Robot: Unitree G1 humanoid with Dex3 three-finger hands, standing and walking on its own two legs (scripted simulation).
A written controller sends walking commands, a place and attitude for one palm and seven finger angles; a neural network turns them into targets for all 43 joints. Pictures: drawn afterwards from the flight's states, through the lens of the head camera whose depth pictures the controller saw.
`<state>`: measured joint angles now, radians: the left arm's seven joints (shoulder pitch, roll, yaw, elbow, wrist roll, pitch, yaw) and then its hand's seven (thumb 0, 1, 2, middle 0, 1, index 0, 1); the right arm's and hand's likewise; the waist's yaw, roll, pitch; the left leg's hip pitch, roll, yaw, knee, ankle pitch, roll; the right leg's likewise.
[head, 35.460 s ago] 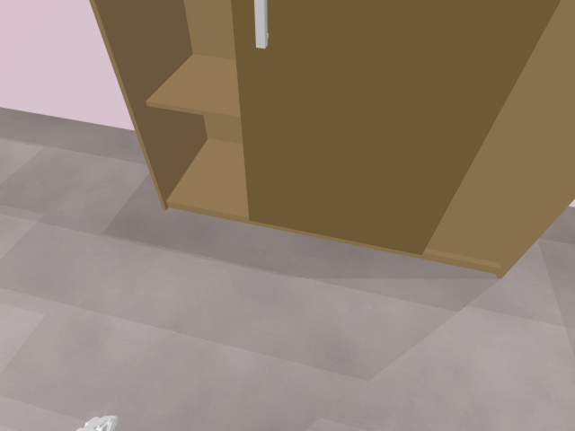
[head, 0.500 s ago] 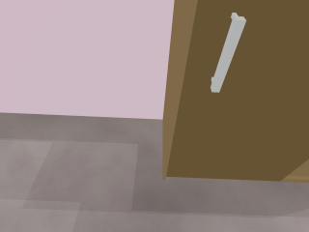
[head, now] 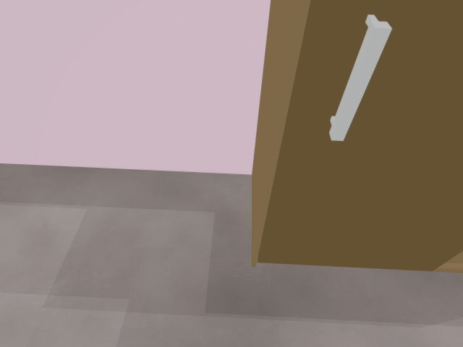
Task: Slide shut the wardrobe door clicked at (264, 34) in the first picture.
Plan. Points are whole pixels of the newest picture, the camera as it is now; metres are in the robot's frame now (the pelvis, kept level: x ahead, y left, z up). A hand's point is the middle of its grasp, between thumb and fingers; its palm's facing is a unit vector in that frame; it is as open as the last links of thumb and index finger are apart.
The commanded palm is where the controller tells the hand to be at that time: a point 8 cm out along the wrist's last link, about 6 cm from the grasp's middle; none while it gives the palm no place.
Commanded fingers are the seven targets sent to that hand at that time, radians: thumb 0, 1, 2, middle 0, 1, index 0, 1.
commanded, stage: look to check the result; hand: right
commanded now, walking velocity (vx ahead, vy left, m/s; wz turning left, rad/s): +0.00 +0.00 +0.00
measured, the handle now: (352, 83) +0.54 -0.18 +0.19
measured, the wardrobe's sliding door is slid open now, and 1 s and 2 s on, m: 0.00 0.00 0.00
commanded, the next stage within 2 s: stand and wait in 0.36 s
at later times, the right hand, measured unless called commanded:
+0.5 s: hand out of the picture +0.07 -0.21 -0.17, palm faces -0.01 +0.95 -0.30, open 7.4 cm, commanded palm none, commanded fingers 0.00 -0.90 -0.90 0.20 0.30 0.20 0.30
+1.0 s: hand out of the picture +0.08 -0.22 -0.16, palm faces -0.03 +0.94 -0.33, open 7.4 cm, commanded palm none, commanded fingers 0.00 -0.90 -0.90 0.20 0.30 0.20 0.30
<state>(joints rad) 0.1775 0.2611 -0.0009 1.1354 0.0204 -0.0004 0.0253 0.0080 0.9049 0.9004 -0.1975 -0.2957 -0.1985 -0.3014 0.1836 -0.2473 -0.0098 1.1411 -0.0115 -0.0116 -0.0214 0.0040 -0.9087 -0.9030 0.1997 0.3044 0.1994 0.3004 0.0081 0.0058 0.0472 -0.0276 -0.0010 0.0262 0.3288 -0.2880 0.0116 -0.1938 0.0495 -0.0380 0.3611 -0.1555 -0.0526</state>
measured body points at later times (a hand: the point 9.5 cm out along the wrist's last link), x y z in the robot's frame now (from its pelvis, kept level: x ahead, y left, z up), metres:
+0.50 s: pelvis +0.01 +0.01 +0.00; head +0.03 +0.02 +0.45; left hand +0.08 +0.29 -0.14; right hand +0.07 -0.26 -0.14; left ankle -0.07 +0.11 -0.74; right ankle +0.02 -0.08 -0.74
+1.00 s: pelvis +0.01 +0.02 +0.00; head +0.03 +0.02 +0.45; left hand +0.07 +0.31 -0.14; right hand +0.08 -0.27 -0.14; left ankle -0.07 +0.11 -0.74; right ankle +0.02 -0.08 -0.74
